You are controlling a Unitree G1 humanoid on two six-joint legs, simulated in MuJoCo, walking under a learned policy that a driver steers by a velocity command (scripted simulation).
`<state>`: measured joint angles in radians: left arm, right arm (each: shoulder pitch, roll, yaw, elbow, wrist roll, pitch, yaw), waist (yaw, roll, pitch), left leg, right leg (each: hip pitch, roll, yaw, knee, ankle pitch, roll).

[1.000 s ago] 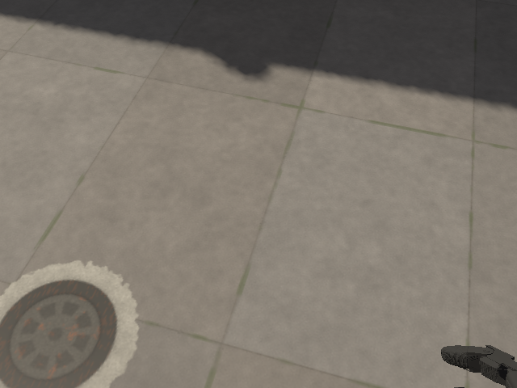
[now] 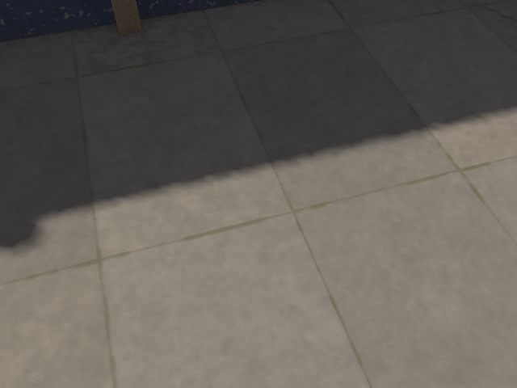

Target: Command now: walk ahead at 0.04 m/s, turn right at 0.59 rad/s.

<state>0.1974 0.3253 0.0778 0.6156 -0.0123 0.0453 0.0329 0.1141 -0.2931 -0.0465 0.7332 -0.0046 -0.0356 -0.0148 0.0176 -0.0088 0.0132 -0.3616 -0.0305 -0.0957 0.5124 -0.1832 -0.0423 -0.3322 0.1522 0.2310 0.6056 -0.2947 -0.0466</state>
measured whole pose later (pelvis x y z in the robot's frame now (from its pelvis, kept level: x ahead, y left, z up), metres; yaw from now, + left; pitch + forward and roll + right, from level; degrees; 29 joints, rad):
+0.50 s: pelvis +0.00 -0.03 +0.01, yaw -15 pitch +1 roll +1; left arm 0.18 0.28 0.06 0.60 0.02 0.03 0.00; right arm 0.14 -0.33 -0.08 0.76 0.00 0.02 -0.02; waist -0.01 0.05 0.06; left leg -0.45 0.06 0.02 0.98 -0.51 -0.07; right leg -0.28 0.02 0.01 0.53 -0.27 -0.04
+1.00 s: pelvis +0.01 -0.03 +0.01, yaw -17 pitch -1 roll +0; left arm 0.17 0.24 0.04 0.79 0.01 0.02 0.01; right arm 0.19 -0.25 -0.03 0.85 -0.01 -0.01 -0.02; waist 0.00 -0.01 0.03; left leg -0.19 0.03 -0.01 0.50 -0.29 -0.03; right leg -0.22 0.05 0.03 0.50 -0.26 -0.03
